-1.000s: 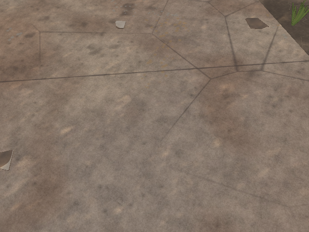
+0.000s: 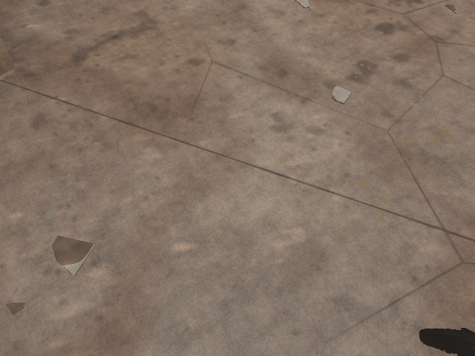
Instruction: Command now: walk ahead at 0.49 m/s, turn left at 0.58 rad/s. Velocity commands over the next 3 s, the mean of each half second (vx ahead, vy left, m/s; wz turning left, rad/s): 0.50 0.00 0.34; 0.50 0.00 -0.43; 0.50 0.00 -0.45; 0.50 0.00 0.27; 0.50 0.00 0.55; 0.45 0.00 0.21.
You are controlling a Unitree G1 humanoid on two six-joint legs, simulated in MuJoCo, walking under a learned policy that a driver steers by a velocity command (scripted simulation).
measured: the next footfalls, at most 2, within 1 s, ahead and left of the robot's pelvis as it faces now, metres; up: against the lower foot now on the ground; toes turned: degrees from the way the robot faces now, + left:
left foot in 0.10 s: +0.24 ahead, +0.12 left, +0.00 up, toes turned +6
right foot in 0.64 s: +0.57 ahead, -0.06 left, +0.00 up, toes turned +3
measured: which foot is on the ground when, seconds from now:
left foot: up 0.00-0.08, down 0.10-0.66, up 0.68-1.00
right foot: down 0.00-0.12, up 0.14-0.62, down 0.64-1.00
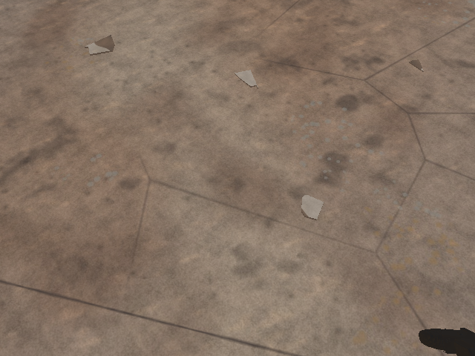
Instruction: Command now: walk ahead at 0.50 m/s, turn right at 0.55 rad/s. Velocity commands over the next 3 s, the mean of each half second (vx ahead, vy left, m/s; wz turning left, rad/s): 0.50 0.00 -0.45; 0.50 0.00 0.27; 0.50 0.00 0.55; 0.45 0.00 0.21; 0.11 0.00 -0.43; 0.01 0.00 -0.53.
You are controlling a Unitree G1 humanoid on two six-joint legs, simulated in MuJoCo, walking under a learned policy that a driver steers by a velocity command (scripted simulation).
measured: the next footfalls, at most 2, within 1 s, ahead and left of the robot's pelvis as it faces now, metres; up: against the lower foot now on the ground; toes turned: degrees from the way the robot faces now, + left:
left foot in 0.14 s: +0.26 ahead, +0.14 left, +0.00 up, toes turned -10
right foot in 0.62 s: +0.47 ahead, -0.18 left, +0.00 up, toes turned -14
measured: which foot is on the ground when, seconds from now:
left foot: up 0.00-0.12, down 0.14-0.64, up 0.66-1.00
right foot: down 0.00-0.14, up 0.16-0.60, down 0.62-1.00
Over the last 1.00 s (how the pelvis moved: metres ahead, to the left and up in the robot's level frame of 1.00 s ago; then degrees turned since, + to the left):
0.58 0.01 0.01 -7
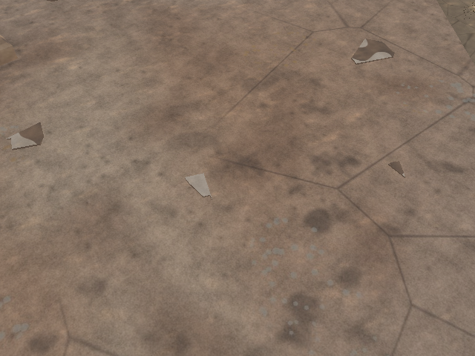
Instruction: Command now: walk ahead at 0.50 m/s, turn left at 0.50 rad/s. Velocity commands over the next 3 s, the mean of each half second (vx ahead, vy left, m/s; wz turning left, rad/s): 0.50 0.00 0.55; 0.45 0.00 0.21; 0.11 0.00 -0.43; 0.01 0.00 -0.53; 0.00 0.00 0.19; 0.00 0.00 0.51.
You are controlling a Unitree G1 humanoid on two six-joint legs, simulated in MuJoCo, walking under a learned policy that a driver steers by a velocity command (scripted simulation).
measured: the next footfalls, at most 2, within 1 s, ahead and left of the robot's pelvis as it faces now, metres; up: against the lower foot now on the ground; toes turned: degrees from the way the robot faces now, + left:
left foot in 0.14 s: +0.25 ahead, +0.14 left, +0.00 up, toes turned +8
right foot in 0.64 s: +0.58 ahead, +0.02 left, +0.00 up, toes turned +25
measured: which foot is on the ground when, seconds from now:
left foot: up 0.00-0.12, down 0.14-0.66, up 0.68-1.00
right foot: down 0.00-0.14, up 0.16-0.62, down 0.64-1.00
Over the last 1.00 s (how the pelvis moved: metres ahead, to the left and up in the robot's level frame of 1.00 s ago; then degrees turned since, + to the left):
0.52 -0.07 0.00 -2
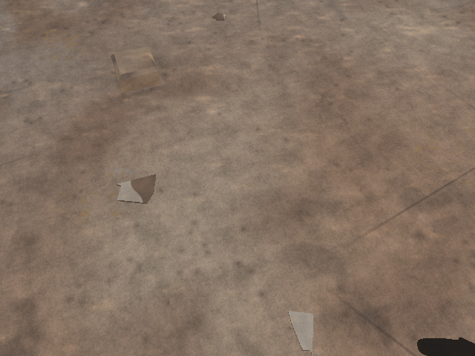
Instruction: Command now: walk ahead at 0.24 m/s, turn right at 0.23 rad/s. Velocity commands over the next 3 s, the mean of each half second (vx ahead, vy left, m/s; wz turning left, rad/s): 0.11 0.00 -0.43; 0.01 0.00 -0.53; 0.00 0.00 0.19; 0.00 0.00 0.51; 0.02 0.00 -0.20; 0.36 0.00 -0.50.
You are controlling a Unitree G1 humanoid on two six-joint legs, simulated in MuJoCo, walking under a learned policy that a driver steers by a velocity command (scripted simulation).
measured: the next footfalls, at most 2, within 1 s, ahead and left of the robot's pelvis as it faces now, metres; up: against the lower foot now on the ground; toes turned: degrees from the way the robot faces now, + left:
left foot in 0.10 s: +0.22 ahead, +0.13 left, +0.00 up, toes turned -6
right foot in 0.50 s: +0.12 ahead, -0.11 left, +0.00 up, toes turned -20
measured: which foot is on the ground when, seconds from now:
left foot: up 0.00-0.08, down 0.10-0.52, up 0.54-0.96, down 0.98-1.00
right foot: down 0.00-0.10, up 0.12-0.48, down 0.50-0.98, up 1.00-1.00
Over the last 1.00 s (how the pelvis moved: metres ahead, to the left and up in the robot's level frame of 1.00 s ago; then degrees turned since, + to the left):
0.54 0.11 0.00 22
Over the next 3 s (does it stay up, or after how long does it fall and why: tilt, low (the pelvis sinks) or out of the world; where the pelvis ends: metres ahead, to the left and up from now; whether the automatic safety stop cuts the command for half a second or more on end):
stays up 0.26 -0.13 0.00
